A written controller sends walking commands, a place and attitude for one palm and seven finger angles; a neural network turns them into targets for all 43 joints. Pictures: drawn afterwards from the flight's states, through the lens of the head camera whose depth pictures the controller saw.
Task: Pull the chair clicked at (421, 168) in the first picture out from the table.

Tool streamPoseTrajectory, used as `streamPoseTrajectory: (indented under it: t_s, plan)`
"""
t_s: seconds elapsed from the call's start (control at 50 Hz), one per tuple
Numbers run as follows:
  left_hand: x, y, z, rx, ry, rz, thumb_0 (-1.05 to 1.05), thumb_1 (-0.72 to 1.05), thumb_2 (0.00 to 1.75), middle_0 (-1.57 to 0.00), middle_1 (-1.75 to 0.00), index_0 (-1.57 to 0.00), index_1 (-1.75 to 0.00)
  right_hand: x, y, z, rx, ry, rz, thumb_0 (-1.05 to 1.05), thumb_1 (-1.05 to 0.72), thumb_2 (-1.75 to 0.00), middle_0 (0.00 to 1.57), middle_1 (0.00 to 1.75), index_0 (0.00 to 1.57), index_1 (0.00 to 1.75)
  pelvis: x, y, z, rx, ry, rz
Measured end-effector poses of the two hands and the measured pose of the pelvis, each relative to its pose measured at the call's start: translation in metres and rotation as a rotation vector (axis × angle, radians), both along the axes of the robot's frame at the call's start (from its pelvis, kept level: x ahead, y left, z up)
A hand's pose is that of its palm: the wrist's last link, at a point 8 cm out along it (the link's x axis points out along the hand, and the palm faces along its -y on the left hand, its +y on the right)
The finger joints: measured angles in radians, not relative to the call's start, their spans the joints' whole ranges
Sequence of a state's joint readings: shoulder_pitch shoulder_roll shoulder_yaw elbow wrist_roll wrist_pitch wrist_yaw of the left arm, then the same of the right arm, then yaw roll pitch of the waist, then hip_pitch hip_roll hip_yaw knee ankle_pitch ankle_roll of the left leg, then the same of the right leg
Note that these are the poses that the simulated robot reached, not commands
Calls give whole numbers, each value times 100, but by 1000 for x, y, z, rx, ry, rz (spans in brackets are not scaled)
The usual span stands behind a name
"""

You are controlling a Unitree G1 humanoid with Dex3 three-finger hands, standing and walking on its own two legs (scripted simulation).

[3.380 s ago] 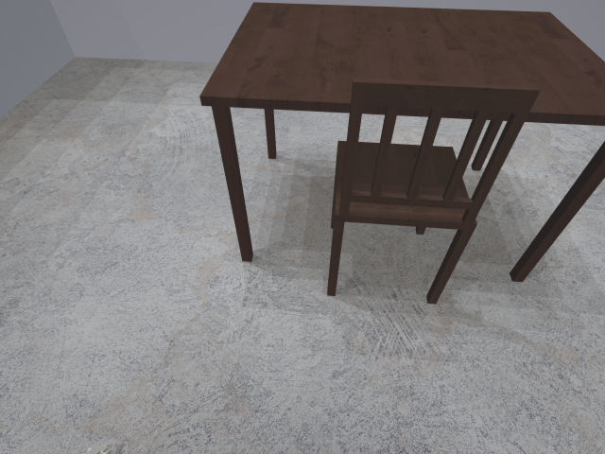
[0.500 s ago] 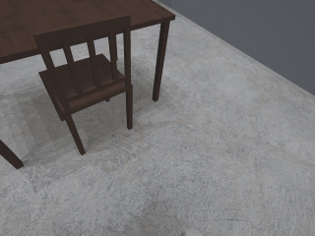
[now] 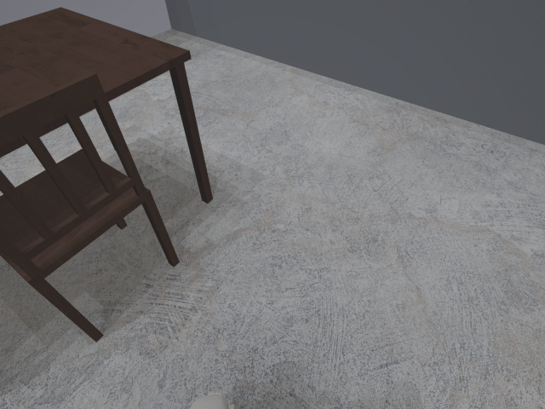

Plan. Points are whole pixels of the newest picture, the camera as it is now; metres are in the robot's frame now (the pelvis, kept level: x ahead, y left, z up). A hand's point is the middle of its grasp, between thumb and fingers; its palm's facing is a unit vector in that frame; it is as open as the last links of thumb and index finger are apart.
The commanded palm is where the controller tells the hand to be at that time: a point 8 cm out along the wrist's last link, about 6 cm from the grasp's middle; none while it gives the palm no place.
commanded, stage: walk to a spot facing it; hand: left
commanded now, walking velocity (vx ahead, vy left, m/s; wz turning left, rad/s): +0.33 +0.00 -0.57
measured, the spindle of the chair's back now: (57, 176) +0.64 +0.59 -0.10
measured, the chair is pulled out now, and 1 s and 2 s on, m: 0.00 0.00 0.00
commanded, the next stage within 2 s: turn to face it in 1.22 s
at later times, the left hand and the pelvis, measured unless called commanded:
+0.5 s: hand (177, 322) +0.31 +0.22 -0.17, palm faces -0.27 -0.95 -0.16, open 7.4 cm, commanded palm none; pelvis +0.18 +0.05 +0.00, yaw -19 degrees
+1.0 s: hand (254, 233) +0.53 +0.08 -0.16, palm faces -0.51 -0.83 -0.22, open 7.3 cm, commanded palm none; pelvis +0.37 -0.05 +0.00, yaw -35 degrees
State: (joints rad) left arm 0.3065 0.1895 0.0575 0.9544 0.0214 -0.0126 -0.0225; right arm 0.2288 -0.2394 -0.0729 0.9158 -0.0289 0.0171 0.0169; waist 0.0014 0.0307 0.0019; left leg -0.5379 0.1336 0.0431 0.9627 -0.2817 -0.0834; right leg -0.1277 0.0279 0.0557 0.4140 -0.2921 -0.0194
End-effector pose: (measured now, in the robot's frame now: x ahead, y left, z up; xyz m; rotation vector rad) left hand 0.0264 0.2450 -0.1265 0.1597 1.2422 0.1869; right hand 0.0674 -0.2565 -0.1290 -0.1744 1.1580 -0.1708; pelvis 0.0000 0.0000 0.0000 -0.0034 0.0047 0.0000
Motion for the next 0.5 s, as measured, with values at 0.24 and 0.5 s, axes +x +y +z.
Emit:
streamPoseTrajectory:
  t_s: [0.24, 0.5]
  plan:
    - [45, 61, -37, -53, 208, -49, 1, 90, 90, -20, -30, -20, -30, 97, 58, 21, -74, -160, -41, 1, -91, -89, 21, 30, 20, 30, 82, 54, -12, -23, -8, -162]
    - [288, 23, -15, -66, -2, -331, 0, 91, 90, -20, -30, -19, -30, 5, 96, 5, 10, 213, -399, 1, -92, -89, 21, 30, 20, 30, 180, 51, 0, -15, -3, -326]
